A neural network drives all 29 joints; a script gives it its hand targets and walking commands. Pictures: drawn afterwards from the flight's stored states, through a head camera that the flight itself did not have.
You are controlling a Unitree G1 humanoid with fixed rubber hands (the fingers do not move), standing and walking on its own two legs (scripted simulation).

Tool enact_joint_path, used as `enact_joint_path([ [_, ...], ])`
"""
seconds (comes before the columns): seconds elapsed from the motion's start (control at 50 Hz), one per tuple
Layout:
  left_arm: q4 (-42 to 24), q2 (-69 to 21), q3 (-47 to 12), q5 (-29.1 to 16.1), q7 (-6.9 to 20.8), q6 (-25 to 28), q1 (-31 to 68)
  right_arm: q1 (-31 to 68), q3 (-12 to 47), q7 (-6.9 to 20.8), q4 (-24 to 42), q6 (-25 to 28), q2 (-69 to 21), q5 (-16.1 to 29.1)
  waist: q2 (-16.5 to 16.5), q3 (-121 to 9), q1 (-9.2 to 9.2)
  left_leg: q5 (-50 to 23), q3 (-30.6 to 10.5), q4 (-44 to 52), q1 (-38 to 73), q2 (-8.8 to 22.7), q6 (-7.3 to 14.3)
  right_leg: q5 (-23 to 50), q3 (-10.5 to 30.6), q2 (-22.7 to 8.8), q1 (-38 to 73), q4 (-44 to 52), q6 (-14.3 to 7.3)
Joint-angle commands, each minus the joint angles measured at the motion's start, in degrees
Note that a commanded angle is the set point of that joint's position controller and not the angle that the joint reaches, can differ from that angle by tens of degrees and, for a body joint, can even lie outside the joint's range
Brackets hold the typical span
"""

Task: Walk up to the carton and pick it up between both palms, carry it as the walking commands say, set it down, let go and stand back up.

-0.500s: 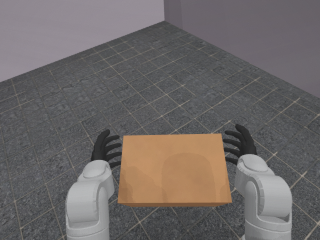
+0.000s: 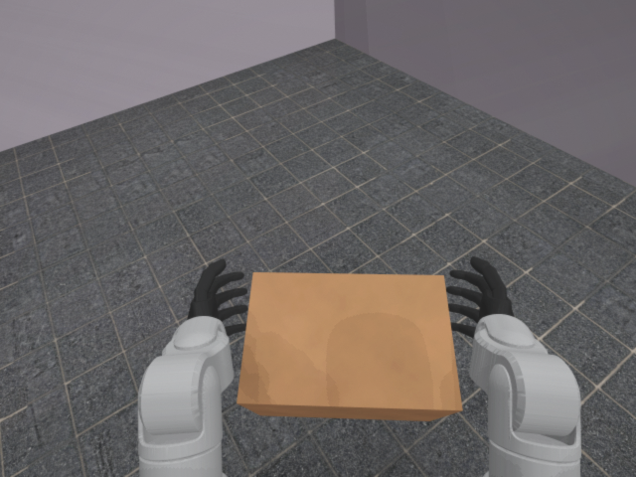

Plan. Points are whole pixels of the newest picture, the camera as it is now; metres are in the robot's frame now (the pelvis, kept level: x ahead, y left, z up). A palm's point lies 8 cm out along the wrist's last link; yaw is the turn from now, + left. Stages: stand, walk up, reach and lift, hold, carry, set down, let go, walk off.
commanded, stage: carry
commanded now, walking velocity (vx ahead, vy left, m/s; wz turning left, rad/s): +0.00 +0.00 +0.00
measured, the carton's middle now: (345, 350) +0.28 +0.00 +0.01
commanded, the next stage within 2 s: none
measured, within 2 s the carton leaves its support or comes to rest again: neither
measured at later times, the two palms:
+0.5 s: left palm (174, 467) +0.13 +0.16 +0.09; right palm (517, 427) +0.16 -0.15 +0.10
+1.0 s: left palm (187, 474) +0.13 +0.15 +0.07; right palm (519, 448) +0.15 -0.16 +0.06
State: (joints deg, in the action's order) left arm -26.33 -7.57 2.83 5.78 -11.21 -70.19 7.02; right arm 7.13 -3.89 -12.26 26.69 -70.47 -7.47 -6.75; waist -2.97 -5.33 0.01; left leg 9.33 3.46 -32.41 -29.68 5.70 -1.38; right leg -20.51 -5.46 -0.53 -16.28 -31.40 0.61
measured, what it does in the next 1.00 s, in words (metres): walks backwards: left foot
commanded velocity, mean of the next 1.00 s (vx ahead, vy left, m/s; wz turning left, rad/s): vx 0.00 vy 0.00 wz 0.00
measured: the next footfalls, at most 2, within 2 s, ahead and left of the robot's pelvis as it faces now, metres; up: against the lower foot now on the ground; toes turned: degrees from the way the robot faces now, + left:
left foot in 0.28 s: -0.07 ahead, +0.11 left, +0.00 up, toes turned +4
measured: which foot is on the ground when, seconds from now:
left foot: up 0.00-0.26, down 0.28-1.00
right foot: down 0.00-1.00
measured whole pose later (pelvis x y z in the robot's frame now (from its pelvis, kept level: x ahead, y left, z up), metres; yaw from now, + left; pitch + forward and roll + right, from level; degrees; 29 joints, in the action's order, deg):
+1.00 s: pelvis -0.13 -0.02 +0.01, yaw +2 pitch +3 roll +1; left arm -7.2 -7.4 6.4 6.9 -7.4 -52.6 5.3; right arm 7.1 -5.9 -8.9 6.5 -53.0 -7.5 -7.9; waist 0.0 -6.4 0.2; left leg 13.2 4.6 -29.5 -19.7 1.2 -0.2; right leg -7.2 -7.7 -3.2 -24.9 -28.5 -2.2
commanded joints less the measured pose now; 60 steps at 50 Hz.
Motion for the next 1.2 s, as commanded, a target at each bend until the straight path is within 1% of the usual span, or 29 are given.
enact_joint_path([
  [0.0, -2.5, -56.6, -34.5, -21.6, 15.0, 0.6, 19.0, 23.1, 38.9, 15.2, 6.6, -0.4, -56.4, 23.5, 18.2, -8.2, -0.18, 16.2, 0.2, -13.1, -0.8, -1.8, -1.0, 23.5, 18.1, -22.5, 1.5, 14.3, -8.1],
  [0.02, -3.7, -57.7, -34.3, -21.7, 15.2, 1.0, 20.0, 24.8, 40.0, 15.5, 7.0, -0.1, -58.8, 25.0, 13.9, -7.8, -0.11, 15.4, -2.2, -18.6, 1.1, -2.5, -0.5, 22.7, 14.7, -20.3, -1.1, 14.0, -8.0],
  [0.04, -4.6, -58.0, -34.1, -21.3, 15.2, 1.4, 20.0, 25.4, 40.9, 15.6, 7.4, 0.2, -60.0, 25.5, 11.1, -7.5, 0.05, 13.5, -2.9, -21.4, 2.2, -2.7, -0.4, 17.4, 11.4, -17.9, -2.6, 13.8, -7.0],
  [0.06, -4.6, -57.4, -33.4, -20.7, 15.1, 1.5, 19.5, 25.2, 41.3, 15.6, 7.0, 0.2, -60.0, 25.6, 11.3, -7.5, 0.13, 12.4, -3.0, -22.4, 1.4, -3.1, -0.4, 13.9, 10.0, -16.3, -1.6, 13.7, -6.9],
  [0.08, -4.2, -56.5, -32.8, -20.3, 14.9, 1.5, 18.2, 24.2, 41.3, 15.4, 6.6, 0.0, -59.3, 25.5, 12.2, -7.5, 0.01, 12.2, -2.2, -21.4, 0.7, -3.3, -0.7, 13.3, 8.8, -15.0, 0.0, 12.9, -6.6],
  [0.1, -4.3, -55.7, -32.5, -20.1, 14.8, 1.4, 17.7, 23.7, 41.1, 15.2, 6.4, -0.2, -58.3, 25.3, 12.9, -7.7, -0.16, 13.1, -0.9, -18.5, 0.5, -3.4, -1.1, 14.3, 8.7, -14.4, 1.5, 12.1, -6.5],
  [0.12, -4.2, -54.8, -32.3, -20.1, 14.7, 1.2, 17.3, 23.2, 40.6, 15.0, 5.8, -0.4, -57.4, 25.0, 13.8, -8.3, -0.18, 14.6, 0.2, -15.8, 0.9, -4.0, -1.3, 16.6, 9.6, -14.3, 3.1, 11.7, -6.7],
  [0.14, -1.6, -52.9, -31.0, -19.2, 14.6, 1.1, 16.8, 22.1, 38.8, 14.8, 2.8, -0.4, -55.5, 23.8, 14.3, -8.9, -0.14, 15.8, 0.8, -12.7, 1.9, -4.5, -1.3, 18.6, 10.6, -14.4, 4.4, 11.5, -7.0],
  [0.16, 6.2, -48.7, -26.8, -16.2, 14.7, 1.9, 15.9, 20.6, 34.2, 14.8, -5.3, 0.5, -51.3, 20.5, 14.5, -9.3, -0.03, 16.8, 1.1, -9.2, 3.1, -4.9, -1.2, 19.8, 11.6, -14.6, 5.4, 11.6, -7.3],
  [0.18, 4.1, -50.5, -28.4, -17.3, 14.9, 2.8, 17.1, 21.7, 34.9, 14.9, -3.4, 1.3, -52.5, 21.3, 14.2, -9.0, 0.22, 16.6, 1.5, -5.5, 4.5, -5.4, -1.2, 19.6, 12.3, -14.7, 5.5, 11.9, -7.3],
  [0.2, 6.0, -50.6, -27.8, -16.9, 15.0, 3.6, 17.9, 21.7, 33.5, 15.0, -5.5, 2.1, -52.2, 20.6, 13.5, -9.1, 0.07, 14.4, 1.9, -0.4, 6.7, -5.6, -1.1, 18.8, 12.5, -14.5, 5.3, 11.6, -7.1],
  [0.22, 7.4, -50.8, -27.5, -16.6, 15.1, 4.5, 18.5, 21.8, 32.3, 15.1, -7.1, 3.0, -52.3, 20.0, 12.1, -9.4, -0.16, 10.1, 2.6, 6.3, 10.3, -5.4, -1.1, 17.2, 12.0, -13.9, 4.4, 11.0, -6.3],
  [0.24, 9.2, -50.3, -26.9, -16.2, 15.2, 5.5, 19.0, 22.0, 30.8, 15.2, -9.2, 4.0, -51.9, 19.2, 10.0, -10.9, -0.15, 5.5, 2.0, 10.3, 16.2, -3.8, -1.0, 15.4, 11.4, -13.1, 2.1, 10.3, -5.2],
  [0.26, 10.4, -50.2, -26.7, -15.9, 15.2, 6.6, 19.4, 22.3, 29.7, 15.4, -10.6, 5.1, -51.9, 18.6, 7.5, -11.8, 0.09, 3.8, -1.0, 12.1, 20.6, -0.9, -0.6, 13.2, 10.8, -11.9, -0.4, 8.8, -3.6],
  [0.28, -4.0, -58.3, -35.0, -21.9, 14.7, 5.9, 21.4, 24.0, 37.3, 15.2, 3.7, 4.4, -59.3, 24.4, 3.8, -12.2, 0.40, 2.9, -4.7, 13.3, 22.8, 3.1, -0.2, 12.3, 8.8, -10.4, -1.7, 5.8, -2.3],
  [0.3, -3.7, -57.4, -35.2, -21.9, 14.7, 4.7, 21.4, 21.5, 35.8, 15.2, 0.7, 3.7, -59.0, 23.1, -4.3, -12.3, 0.27, 1.3, -9.6, 12.3, 18.7, 7.2, 2.7, 9.7, 5.4, -7.7, -3.7, 4.1, -0.8],
  [0.32, 0.2, -53.8, -33.1, -20.0, 14.5, 4.0, 20.6, 18.8, 33.1, 15.2, -4.5, 3.2, -56.1, 20.7, -4.1, -12.2, 0.09, 2.2, -9.5, 13.2, 16.8, 7.9, 4.1, 8.4, 3.9, -6.9, -2.6, 2.6, -0.5],
  [0.34, -1.3, -53.6, -34.2, -20.5, 14.7, 3.6, 21.4, 18.1, 33.2, 15.2, -4.0, 3.0, -56.0, 20.4, -2.8, -10.9, -0.05, 5.8, -8.5, 13.4, 13.8, 7.1, 4.0, 8.3, 3.7, -6.8, -1.5, 2.9, -0.6],
  [0.36, 5.9, -49.7, -30.4, -17.9, 15.1, 4.1, 21.3, 17.7, 28.9, 15.3, -11.0, 3.7, -52.1, 17.0, -0.9, -9.5, 0.11, 8.6, -6.8, 13.2, 11.3, 5.6, 3.5, 8.6, 4.1, -7.1, -0.3, 4.3, -0.8],
  [0.38, 9.3, -48.4, -28.6, -16.8, 15.7, 5.4, 21.9, 18.7, 26.6, 15.5, -13.8, 5.1, -50.3, 15.3, 0.2, -7.8, 0.22, 11.7, -6.2, 13.1, 9.3, 4.3, 2.9, 7.2, 5.1, -7.7, -0.4, 6.2, -1.1],
  [0.4, 5.3, -51.1, -30.6, -18.8, 16.0, 6.5, 24.1, 21.0, 28.2, 15.7, -9.4, 6.1, -52.4, 16.8, 1.0, -6.6, 0.19, 13.3, -5.8, 13.0, 8.7, 3.3, 2.3, 4.3, 6.3, -8.5, -1.8, 7.9, -1.5],
  [0.42, 5.1, -51.6, -30.6, -19.1, 16.1, 7.1, 24.8, 21.7, 28.1, 15.6, -8.9, 6.9, -52.9, 16.8, 1.3, -6.5, 0.13, 13.9, -5.7, 12.8, 8.9, 2.7, 2.2, 1.8, 7.1, -8.9, -2.8, 9.0, -1.5],
  [0.46, 3.6, -52.0, -31.0, -19.5, 15.8, 7.7, 24.0, 21.0, 28.9, 15.3, -7.3, 7.4, -53.3, 17.3, 2.1, -7.8, 0.04, 13.9, -5.8, 12.5, 9.8, 2.1, 2.4, 0.1, 7.1, -8.7, -3.0, 9.7, -1.5],
  [0.5, 7.5, -49.1, -28.5, -17.6, 15.6, 8.5, 21.9, 19.6, 27.0, 15.0, -10.8, 8.1, -50.6, 15.7, 2.8, -8.8, 0.10, 13.6, -5.8, 12.4, 9.9, 2.1, 2.8, 0.5, 6.5, -8.5, -2.2, 9.7, -1.4],
  [0.54, 8.7, -47.9, -27.3, -16.7, 15.5, 9.7, 21.6, 20.2, 26.6, 15.1, -11.4, 9.3, -49.4, 15.4, 3.3, -8.6, 0.21, 13.8, -5.7, 12.3, 9.2, 1.9, 2.9, -0.1, 6.5, -8.6, -1.9, 10.1, -1.5],
  [0.6, 8.0, -47.6, -26.9, -16.3, 15.2, 11.1, 21.1, 20.9, 27.6, 15.0, -10.1, 10.5, -49.5, 16.0, 3.9, -8.8, 0.29, 13.8, -5.3, 11.7, 8.7, 1.3, 3.0, -1.6, 6.8, -8.9, -1.8, 10.8, -1.5],
  [0.76, 11.3, -43.7, -24.0, -14.1, 14.9, 14.4, 19.4, 19.9, 26.2, 14.7, -13.0, 13.6, -46.3, 14.7, 4.8, -9.7, 0.38, 11.4, -4.2, 9.4, 9.4, 0.2, 3.1, -2.2, 7.5, -9.9, -2.0, 11.8, -1.5],
  [0.92, 14.0, -40.4, -22.5, -12.8, 15.0, 18.5, 18.9, 18.8, 24.3, 14.6, -16.2, 17.8, -42.9, 13.0, 4.5, -10.6, 0.28, 9.3, -4.3, 8.5, 10.2, 0.4, 2.9, 0.6, 7.2, -9.9, -1.6, 10.7, -1.6],
  [1.18, 17.0, -38.5, -22.7, -11.2, 15.5, 22.6, 18.5, 18.4, 24.2, 15.2, -19.3, 22.0, -40.2, 11.4, 3.5, -11.8, 0.10, 4.5, -4.8, 8.1, 11.3, 1.2, 2.7, 10.3, 5.5, -9.5, 0.0, 7.4, -1.7],
])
